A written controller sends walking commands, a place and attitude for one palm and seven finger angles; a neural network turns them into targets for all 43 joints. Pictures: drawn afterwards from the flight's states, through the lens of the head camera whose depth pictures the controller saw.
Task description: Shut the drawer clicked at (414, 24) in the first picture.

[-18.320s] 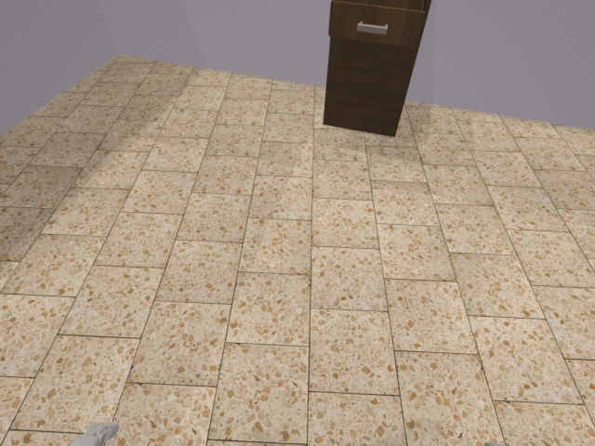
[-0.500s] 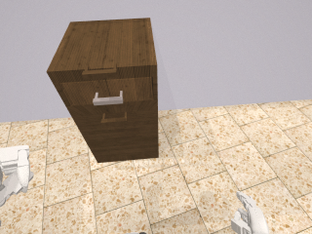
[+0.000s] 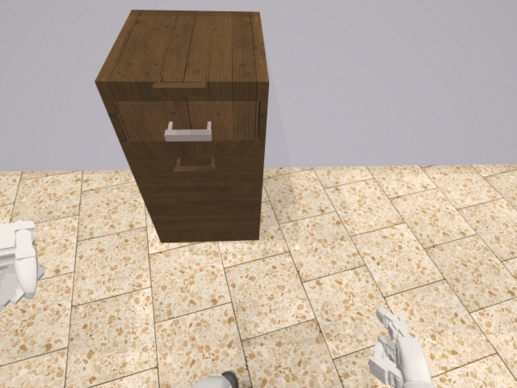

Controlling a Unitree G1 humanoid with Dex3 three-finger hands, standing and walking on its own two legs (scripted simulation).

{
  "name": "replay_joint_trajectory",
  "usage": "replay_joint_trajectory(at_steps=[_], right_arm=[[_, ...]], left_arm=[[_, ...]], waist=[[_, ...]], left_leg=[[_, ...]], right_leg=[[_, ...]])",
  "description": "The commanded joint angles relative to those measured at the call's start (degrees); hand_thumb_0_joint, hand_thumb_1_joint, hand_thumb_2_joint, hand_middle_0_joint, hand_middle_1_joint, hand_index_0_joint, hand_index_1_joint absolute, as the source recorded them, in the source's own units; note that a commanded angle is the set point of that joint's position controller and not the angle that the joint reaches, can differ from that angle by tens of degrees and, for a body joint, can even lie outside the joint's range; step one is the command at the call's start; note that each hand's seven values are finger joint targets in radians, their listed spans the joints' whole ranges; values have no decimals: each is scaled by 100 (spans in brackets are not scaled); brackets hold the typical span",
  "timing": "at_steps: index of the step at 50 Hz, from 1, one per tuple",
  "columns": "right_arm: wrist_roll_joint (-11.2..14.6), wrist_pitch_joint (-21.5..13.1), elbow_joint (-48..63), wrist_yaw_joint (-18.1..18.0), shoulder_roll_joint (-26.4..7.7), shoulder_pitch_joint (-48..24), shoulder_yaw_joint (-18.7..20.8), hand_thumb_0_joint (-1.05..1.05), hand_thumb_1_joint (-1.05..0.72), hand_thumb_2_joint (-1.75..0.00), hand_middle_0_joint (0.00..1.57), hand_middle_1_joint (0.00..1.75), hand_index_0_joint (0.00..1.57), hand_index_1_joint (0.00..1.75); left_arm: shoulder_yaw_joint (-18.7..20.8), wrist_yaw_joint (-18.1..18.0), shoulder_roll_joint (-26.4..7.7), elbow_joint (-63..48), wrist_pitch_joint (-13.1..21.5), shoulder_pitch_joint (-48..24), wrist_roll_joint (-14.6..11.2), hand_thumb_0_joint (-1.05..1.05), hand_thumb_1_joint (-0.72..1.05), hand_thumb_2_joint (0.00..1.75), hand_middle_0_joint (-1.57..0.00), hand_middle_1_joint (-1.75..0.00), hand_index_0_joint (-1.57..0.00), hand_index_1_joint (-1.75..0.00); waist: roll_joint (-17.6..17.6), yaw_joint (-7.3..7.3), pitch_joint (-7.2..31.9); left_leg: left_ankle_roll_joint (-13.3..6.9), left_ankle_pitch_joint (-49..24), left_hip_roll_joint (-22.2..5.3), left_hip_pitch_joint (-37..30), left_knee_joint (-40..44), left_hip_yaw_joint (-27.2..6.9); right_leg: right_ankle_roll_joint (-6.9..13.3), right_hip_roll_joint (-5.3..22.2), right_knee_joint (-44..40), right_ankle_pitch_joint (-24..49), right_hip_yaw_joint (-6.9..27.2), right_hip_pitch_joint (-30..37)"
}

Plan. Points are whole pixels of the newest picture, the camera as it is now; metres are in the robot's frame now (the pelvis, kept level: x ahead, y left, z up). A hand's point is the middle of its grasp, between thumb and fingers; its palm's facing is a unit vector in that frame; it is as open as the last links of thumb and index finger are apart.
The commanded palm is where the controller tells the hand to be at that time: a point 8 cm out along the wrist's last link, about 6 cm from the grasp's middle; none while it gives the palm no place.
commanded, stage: step back with the hand held close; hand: left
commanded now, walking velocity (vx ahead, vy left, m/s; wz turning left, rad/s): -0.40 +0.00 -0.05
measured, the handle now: (189, 130) +0.75 +0.24 -0.10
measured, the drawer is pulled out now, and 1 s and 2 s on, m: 0.00 0.00 0.00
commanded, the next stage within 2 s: stop stepping back and stand still in 0.02 s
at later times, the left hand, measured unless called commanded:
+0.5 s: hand (22, 345) +0.14 +0.23 +0.17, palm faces +0.30 -0.85 -0.43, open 3.2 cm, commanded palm +0.09 +0.28 +0.19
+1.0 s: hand (30, 357) +0.14 +0.28 +0.07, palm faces +0.20 -0.85 -0.48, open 3.2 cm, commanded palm none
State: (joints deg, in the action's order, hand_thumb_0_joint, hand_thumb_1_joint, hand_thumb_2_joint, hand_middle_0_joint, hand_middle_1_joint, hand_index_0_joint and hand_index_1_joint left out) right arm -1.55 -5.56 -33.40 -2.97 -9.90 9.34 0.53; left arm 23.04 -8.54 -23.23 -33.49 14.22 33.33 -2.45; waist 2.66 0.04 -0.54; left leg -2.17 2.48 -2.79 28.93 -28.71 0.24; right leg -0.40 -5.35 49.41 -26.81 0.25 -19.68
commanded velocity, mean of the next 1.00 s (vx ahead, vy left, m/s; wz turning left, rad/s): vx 0.03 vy -0.01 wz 0.00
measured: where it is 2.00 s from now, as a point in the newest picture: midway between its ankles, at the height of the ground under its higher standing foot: outside the picture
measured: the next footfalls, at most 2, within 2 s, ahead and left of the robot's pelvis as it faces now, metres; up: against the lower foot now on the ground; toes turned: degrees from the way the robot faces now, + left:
right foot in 0.08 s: -0.07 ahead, -0.07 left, +0.00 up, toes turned -4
left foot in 0.20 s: +0.12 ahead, +0.09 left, +0.00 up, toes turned -2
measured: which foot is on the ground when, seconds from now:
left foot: down 0.00-0.10, up 0.12-0.18, down 0.20-0.66, up 0.68-0.82, down 0.84-1.00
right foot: up 0.00-0.06, down 0.08-1.00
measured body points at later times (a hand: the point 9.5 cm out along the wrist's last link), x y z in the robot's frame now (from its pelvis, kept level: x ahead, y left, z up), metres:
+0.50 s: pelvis -0.06 +0.01 -0.01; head -0.08 +0.02 +0.44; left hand +0.11 +0.27 +0.19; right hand +0.04 -0.27 -0.09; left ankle +0.08 +0.09 -0.73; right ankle -0.11 -0.12 -0.73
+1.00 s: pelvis -0.08 +0.04 +0.00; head -0.07 +0.02 +0.45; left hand +0.13 +0.32 +0.10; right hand +0.08 -0.22 -0.10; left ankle -0.04 +0.15 -0.73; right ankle -0.11 -0.07 -0.73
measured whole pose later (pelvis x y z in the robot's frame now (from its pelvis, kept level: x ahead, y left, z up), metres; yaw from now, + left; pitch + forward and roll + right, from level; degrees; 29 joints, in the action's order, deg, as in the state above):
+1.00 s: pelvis -0.08 +0.04 +0.00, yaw -3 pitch +1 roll +0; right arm -0.2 -4.9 -41.0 -0.5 -15.3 8.6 1.0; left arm 12.3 -3.8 -20.8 -6.6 6.0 23.0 0.9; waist 2.8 1.3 0.0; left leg -1.0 12.9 0.3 19.9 -32.3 0.8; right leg 0.6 -0.5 32.6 -19.1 -1.4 -13.9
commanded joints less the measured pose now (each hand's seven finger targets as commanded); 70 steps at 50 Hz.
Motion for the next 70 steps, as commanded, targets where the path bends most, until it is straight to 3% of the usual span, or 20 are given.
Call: replay_joint_trajectory(at_steps=[1, 4, 8, 12, 17, 22, 26, 29, 31, 32, 34, 37, 42, 45, 46, 48, 53, 56, 61, 70], right_arm=[[-26, -307, 604, 56, -787, -266, 261, 0, -90, -90, 20, 30, 20, 30], [-50, -87, 465, 11, -650, -246, 190, 0, -90, -90, 20, 30, 20, 30], [122, 25, 745, -158, -715, -372, 178, 0, -90, -90, 20, 30, 20, 30], [187, 32, 864, -185, -872, -302, 162, 0, -90, -90, 20, 30, 20, 30], [165, -2, 889, -212, -899, -215, 227, 0, -90, -90, 20, 30, 20, 30], [123, -139, 616, -301, -981, -52, 251, 0, -90, -90, 20, 30, 20, 30], [77, -266, 699, -352, -977, -228, 158, 0, -90, -90, 20, 30, 20, 30], [46, -296, 719, -215, -780, -182, 165, 0, -90, -90, 20, 30, 20, 30], [77, -212, 776, -112, -723, -145, 164, 0, -90, -90, 20, 30, 20, 30], [84, -108, 741, -73, -696, -119, 196, 0, -90, -90, 20, 30, 20, 30], [72, 50, 597, 14, -818, -58, 259, 0, -90, -90, 20, 30, 20, 30], [118, 2, 555, -95, -681, -223, 113, 0, -90, -90, 20, 30, 20, 30], [173, -206, 631, -221, -931, -217, 174, 0, -90, -90, 20, 30, 20, 30], [190, -232, 684, -168, -775, -135, 100, 0, -90, -90, 20, 30, 20, 30], [171, -411, -653, 343, -1830, -476, 491, 0, -90, -90, 20, 30, 20, 30], [134, 60, -631, 316, -1214, 123, 346, 0, -90, -90, 20, 30, 20, 30], [5, 341, -804, 231, -1097, -6, 212, 0, -90, -90, 20, 30, 20, 30], [-37, 515, -1219, 216, -934, -34, 104, 0, -90, -90, 20, 30, 20, 30], [2, 608, -1832, 151, -762, 243, 76, 0, -90, -90, 20, 30, 20, 30], [61, 652, -2556, 93, -596, 1002, 157, 0, -90, -90, 20, 30, 20, 30]], left_arm=[[454, 3, -767, -1555, 473, 311, -195, 0, 90, 90, -140, -160, -140, -160], [873, -60, -1300, -1423, 617, -56, -145, 0, 90, 90, -140, -160, -140, -160], [674, -51, -1068, -914, 296, 298, -131, 0, 90, 90, -140, -160, -140, -160], [679, -13, -1034, -739, 162, 634, -196, 0, 90, 90, -140, -160, -140, -160], [509, -50, -895, -1028, 119, 733, -179, 0, 90, 90, -140, -160, -140, -160], [334, -183, -810, -986, 40, -106, -43, 0, 90, 90, -140, -160, -140, -160], [413, -200, -788, -1097, 34, -327, 6, 0, 90, 90, -140, -160, -140, -160], [503, -116, -902, -1244, 27, 82, -66, 0, 90, 90, -140, -160, -140, -160], [383, -49, -756, -1331, -5, 536, -38, 0, 90, 90, -140, -160, -140, -160], [491, -46, -887, -1382, -21, 611, -28, 0, 90, 90, -140, -160, -140, -160], [447, -111, -703, -1336, -154, 277, -95, 0, 90, 90, -140, -160, -140, -160], [270, -223, -611, -708, -184, 73, -57, 0, 90, 90, -140, -160, -140, -160], [209, -196, -719, -832, -57, -381, 1, 0, 90, 90, -140, -160, -140, -160], [305, -110, -737, -1127, -20, -160, 6, 0, 90, 90, -140, -160, -140, -160], [-1735, 668, 183, 3839, -931, -608, 528, 0, 90, 90, -140, -160, -140, -160], [-1742, 793, 633, 4341, -1379, -543, 421, 0, 90, 90, -132, -151, -132, -151], [-1820, 817, 316, 6039, -1400, -1498, 431, 0, 90, 90, -112, -130, -112, -130], [-1967, 751, 399, 7141, -1510, -1757, 377, 0, 90, 90, -100, -117, -100, -117], [-2046, 730, 525, 8521, -1483, -1509, 327, 0, 90, 90, -80, -95, -80, -95], [-2175, 704, 774, 9583, -1447, -1051, 329, 0, 90, 90, -44, -56, -44, -56]], waist=[[989, 6, 981], [-532, -63, 1050], [-712, -99, 991], [170, -36, 899], [-359, -142, 86], [-352, -235, -171], [1520, -77, -209], [1193, 63, 333], [401, 14, 447], [-634, -46, 403], [-1279, -83, 203], [-765, -152, -140], [-275, 28, 320], [84, -30, 722], [26, -183, 331], [-385, -26, 788], [-1432, 3, 670], [124, 1, 139], [906, 30, -53], [5, -24, -241]], left_leg=[[-83, 1640, -974, -988, 1271, -804], [406, 939, -194, -1706, -652, 110], [179, -506, 22, -1577, -515, 53], [-124, -302, -433, -2106, 348, -543], [315, 1589, 185, -1920, -464, -95], [236, 1318, 66, -2253, -495, -377], [335, 4679, -776, -445, 2818, -2146], [419, 3717, -652, -54, 2506, -1256], [394, 2734, -1, -247, 1124, -322], [401, 1828, 377, -964, -856, 127], [390, 1456, 363, -519, -2728, -195], [248, 1508, 45, -667, -1261, -137], [-109, -507, -547, -2299, 332, -440], [-68, -1229, -424, -2260, 337, -415], [-133, -2071, -436, -1449, -367, -572], [-231, -1137, -553, -1404, -339, -591], [-107, -290, -93, -1226, -324, -508], [-88, 76, -160, -1240, 308, -698], [-69, 1278, -204, -1232, 858, -848], [-115, 1997, -311, -1481, 1237, -994]], right_leg=[[192, 242, -2443, 49, -145, 644], [642, 1769, -3402, 2552, 1369, -259], [181, 1334, -2272, 4651, 541, 366], [-113, 538, -2545, 1657, 131, 165], [540, 1064, -3707, -1241, 735, -998], [474, 993, -3120, -520, 411, -1247], [124, -221, -980, -549, -357, 585], [262, -188, -1247, -287, -475, 1613], [406, 296, -2913, -185, -4, 1619], [681, 1328, -3901, -654, 1311, 255], [1346, 2324, -4302, -1214, 2471, -605], [926, 1735, -3571, 228, 1201, -134], [-79, 814, -2578, 2281, 518, 317], [-23, 692, -2306, 2819, 196, 817], [66, 1034, -1425, 3635, -58, 465], [141, 927, -1541, 2245, 54, 545], [361, 1191, -2063, 2766, 309, 913], [305, 998, -2245, 1576, 248, 712], [333, 913, -2724, 987, 218, 884], [346, 880, -2929, 753, 82, 654]])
